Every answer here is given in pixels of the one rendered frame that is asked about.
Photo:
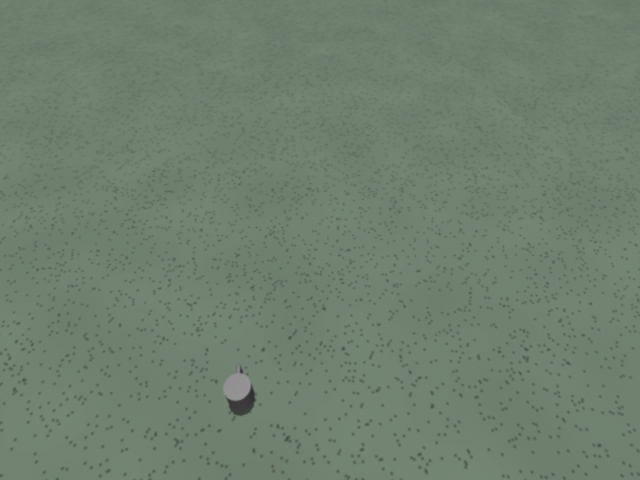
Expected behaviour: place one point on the mug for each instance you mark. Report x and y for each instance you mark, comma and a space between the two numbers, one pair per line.
238, 390

